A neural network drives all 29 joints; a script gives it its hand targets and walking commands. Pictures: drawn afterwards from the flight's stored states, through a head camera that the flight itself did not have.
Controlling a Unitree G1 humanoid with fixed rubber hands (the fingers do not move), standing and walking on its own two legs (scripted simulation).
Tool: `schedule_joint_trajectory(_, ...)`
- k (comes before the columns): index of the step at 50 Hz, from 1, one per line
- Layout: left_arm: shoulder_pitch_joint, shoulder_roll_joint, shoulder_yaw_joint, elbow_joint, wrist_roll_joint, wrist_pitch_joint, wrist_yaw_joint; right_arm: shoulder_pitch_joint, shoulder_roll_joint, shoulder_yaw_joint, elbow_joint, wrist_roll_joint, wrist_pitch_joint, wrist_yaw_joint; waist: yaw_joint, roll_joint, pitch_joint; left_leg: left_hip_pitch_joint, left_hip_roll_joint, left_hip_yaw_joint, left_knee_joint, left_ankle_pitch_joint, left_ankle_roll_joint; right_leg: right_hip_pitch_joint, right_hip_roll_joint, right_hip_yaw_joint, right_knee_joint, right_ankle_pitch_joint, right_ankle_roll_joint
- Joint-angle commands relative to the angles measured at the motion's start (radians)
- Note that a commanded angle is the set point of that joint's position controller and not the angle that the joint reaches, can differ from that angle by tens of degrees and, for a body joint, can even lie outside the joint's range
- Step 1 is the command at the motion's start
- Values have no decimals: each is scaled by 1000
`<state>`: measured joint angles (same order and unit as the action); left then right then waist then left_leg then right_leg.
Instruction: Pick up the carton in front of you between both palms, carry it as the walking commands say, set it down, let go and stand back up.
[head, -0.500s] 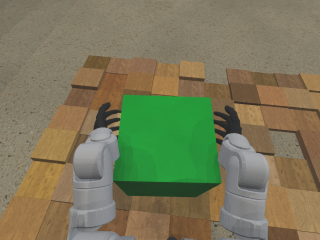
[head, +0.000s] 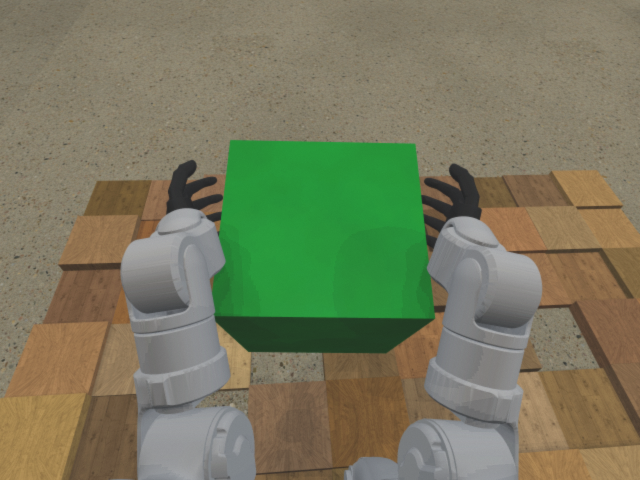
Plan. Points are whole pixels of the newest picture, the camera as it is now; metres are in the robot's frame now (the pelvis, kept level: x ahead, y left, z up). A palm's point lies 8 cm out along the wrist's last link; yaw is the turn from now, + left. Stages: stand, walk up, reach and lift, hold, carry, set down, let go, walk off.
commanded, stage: carry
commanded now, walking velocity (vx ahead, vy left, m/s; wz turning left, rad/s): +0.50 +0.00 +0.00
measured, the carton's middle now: (319, 262) +0.37 -0.02 +0.05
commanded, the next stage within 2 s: none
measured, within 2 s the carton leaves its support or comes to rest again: neither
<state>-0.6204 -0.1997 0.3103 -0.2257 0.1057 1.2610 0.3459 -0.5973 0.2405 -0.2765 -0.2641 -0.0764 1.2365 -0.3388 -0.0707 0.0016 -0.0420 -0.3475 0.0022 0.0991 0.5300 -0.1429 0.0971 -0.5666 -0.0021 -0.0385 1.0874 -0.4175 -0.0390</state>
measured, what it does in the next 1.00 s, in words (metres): walks ahead: right foot, then left foot 0.05 m lower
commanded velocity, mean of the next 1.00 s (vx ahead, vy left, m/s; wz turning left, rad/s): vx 0.50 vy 0.00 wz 0.00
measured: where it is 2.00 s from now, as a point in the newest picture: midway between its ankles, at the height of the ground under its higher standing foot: (268, 205)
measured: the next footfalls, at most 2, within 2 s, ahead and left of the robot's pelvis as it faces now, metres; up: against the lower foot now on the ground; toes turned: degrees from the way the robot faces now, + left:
right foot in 0.18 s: +0.31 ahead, -0.12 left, +0.02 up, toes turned -5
left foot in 0.64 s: +0.59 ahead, +0.11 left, -0.03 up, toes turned +7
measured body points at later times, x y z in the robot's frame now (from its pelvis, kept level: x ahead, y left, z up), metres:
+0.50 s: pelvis +0.33 -0.02 +0.03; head +0.37 -0.03 +0.47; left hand +0.63 +0.16 +0.13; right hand +0.66 -0.13 +0.13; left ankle +0.43 +0.12 -0.68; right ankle +0.27 -0.12 -0.72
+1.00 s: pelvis +0.64 +0.07 -0.04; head +0.67 +0.09 +0.41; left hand +1.01 +0.22 +0.09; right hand +1.01 -0.07 +0.10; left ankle +0.55 +0.10 -0.77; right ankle +0.73 -0.05 -0.63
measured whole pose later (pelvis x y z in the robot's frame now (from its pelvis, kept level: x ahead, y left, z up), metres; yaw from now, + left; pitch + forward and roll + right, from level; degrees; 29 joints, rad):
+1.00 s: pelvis +0.64 +0.07 -0.04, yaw +2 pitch +5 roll -2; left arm -0.67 -0.19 0.32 0.01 0.18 1.10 0.36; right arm -0.64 0.22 -0.30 -0.02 -0.12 1.08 -0.33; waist -0.04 -0.01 -0.05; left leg -0.21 -0.05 0.11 0.54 -0.43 0.11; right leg -0.95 -0.05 -0.08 1.43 -0.33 -0.06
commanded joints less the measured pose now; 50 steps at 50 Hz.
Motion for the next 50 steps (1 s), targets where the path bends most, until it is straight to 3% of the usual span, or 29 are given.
schedule_joint_trajectory(1,-520,-774,-576,-80,-245,-11,-162,-528,775,619,-54,319,21,206,-16,130,-408,495,270,-318,-142,459,142,-182,-22,-7,-175,51,15)
schedule_joint_trajectory(4,-397,-803,-629,-155,-227,-7,-180,-374,852,656,-67,313,34,239,-12,149,-391,514,214,-201,-112,655,95,-132,16,-74,-365,230,24)
schedule_joint_trajectory(6,-322,-849,-671,-185,-254,6,-195,-296,862,666,-86,320,41,249,-2,166,-358,473,183,-140,-123,642,52,-22,37,-111,-534,324,29)
schedule_joint_trajectory(8,-225,-845,-674,-204,-262,14,-210,-223,857,681,-115,321,48,251,47,140,-399,334,145,-26,-11,688,-16,333,75,-199,-691,483,12)
schedule_joint_trajectory(9,-176,-845,-676,-207,-265,17,-216,-196,839,688,-126,319,50,252,85,116,-472,163,120,6,150,560,-66,597,-8,-93,-650,492,-43)
schedule_joint_trajectory(10,-142,-828,-676,-187,-252,9,-215,-217,835,694,-173,324,61,257,141,-192,-621,-141,13,19,520,188,-124,925,-300,362,-643,507,-199)
schedule_joint_trajectory(11,-103,-841,-670,-178,-253,3,-219,-201,829,700,-179,322,66,263,146,-303,-608,-336,-67,-52,715,-326,-122,976,-376,576,-707,655,-276)
schedule_joint_trajectory(12,-98,-874,-690,-208,-265,3,-230,-188,862,719,-182,325,59,265,142,-194,-569,-432,-6,-130,821,-354,-94,988,-371,508,-664,687,-267)
schedule_joint_trajectory(13,-98,-918,-707,-225,-288,-2,-244,-148,874,709,-184,317,50,267,148,-64,-524,-461,32,-155,768,-309,-82,933,-353,443,-661,716,-227)
schedule_joint_trajectory(14,-127,-951,-728,-255,-316,-12,-255,-126,900,700,-183,307,39,270,135,-24,-473,-450,65,-154,678,-267,-76,859,-336,385,-688,698,-185)
schedule_joint_trajectory(16,-163,-994,-761,-292,-367,-30,-274,-80,943,678,-175,279,13,269,115,-62,-462,-388,90,-148,559,-223,-86,795,-311,311,-744,581,-151)
schedule_joint_trajectory(19,-134,-1020,-775,-295,-394,-46,-298,15,971,650,-145,230,-19,264,103,-78,-427,-325,79,-85,324,-238,-114,714,-301,216,-806,519,-165)
schedule_joint_trajectory(21,-108,-1012,-778,-279,-403,-51,-313,56,975,646,-124,207,-33,261,105,-111,-383,-239,50,-21,158,-136,-118,657,-257,116,-806,587,-133)
schedule_joint_trajectory(23,-86,-990,-775,-252,-394,-56,-322,70,966,657,-107,197,-40,262,109,-166,-367,-184,31,21,115,51,-106,642,-228,31,-766,718,-96)
schedule_joint_trajectory(24,-75,-976,-774,-238,-387,-57,-323,65,955,663,-104,199,-42,263,111,-174,-351,-180,28,29,73,69,-100,644,-221,9,-758,733,-88)
schedule_joint_trajectory(27,-100,-928,-776,-227,-373,-58,-313,-4,910,688,-124,229,-37,269,120,-164,-288,-225,46,9,-13,180,-85,709,-233,1,-720,767,-77)
schedule_joint_trajectory(29,-139,-882,-777,-229,-364,-54,-293,-58,857,694,-138,253,-26,265,130,-131,-251,-177,41,13,-96,242,-76,702,-224,-18,-673,678,-58)
schedule_joint_trajectory(30,-157,-852,-774,-222,-358,-51,-279,-85,821,691,-137,262,-20,259,118,-131,-252,-105,31,35,-131,257,-64,683,-211,-30,-624,692,-49)
schedule_joint_trajectory(32,-209,-777,-757,-199,-335,-44,-246,-121,736,667,-99,263,-13,238,58,-61,-330,228,-19,120,-197,281,-71,573,-127,-110,-335,684,-2)
schedule_joint_trajectory(33,-243,-722,-737,-182,-317,-43,-227,-137,684,647,-82,247,-12,225,38,8,-381,423,55,52,-131,238,-99,400,-93,-123,-121,412,26)
schedule_joint_trajectory(34,-269,-685,-714,-158,-302,-40,-208,-152,619,621,-54,233,-12,206,30,201,-360,525,221,-176,1,531,-135,176,-20,-80,87,-88,38)
schedule_joint_trajectory(35,-317,-649,-705,-122,-300,-32,-183,-183,552,589,-29,211,-15,180,37,276,-326,587,283,-350,42,850,-76,7,43,-19,231,-195,46)
schedule_joint_trajectory(36,-328,-637,-693,-123,-298,-35,-159,-274,508,581,-52,220,-25,158,7,335,-446,726,420,-579,-50,450,134,-193,57,0,392,-160,43)
schedule_joint_trajectory(37,-389,-621,-669,-123,-294,-47,-143,-329,528,584,-61,241,-38,147,7,259,-431,625,397,-628,-139,71,164,-249,-6,49,416,-118,21)
schedule_joint_trajectory(38,-472,-639,-643,-99,-281,-61,-133,-408,566,581,-62,246,-52,145,19,146,-373,501,325,-570,-171,-51,127,-225,-28,46,388,-64,9)
schedule_joint_trajectory(40,-543,-669,-619,-46,-253,-95,-126,-545,616,594,-38,275,-82,154,31,72,-369,390,321,-462,-175,47,119,-211,-51,35,378,2,-11)
schedule_joint_trajectory(43,-638,-711,-606,58,-240,-135,-128,-643,644,584,66,281,-120,164,35,118,-399,386,265,-324,-124,140,123,-314,-54,5,456,58,-24)
schedule_joint_trajectory(46,-650,-731,-580,176,-215,-159,-127,-634,663,551,200,242,-143,158,27,91,-391,449,241,-290,-88,217,130,-467,-62,-13,472,97,-24)
schedule_joint_trajectory(50,-658,-789,-537,319,-186,-178,-140,-642,715,503,331,197,-161,162,8,80,-325,482,182,-217,-91,429,104,-504,-35,-82,213,91,-24)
